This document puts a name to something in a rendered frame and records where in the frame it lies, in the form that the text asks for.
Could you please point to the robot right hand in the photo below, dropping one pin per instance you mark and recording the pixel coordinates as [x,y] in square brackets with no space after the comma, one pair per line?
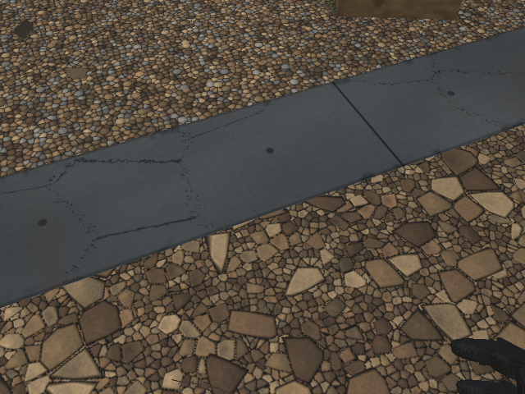
[503,356]

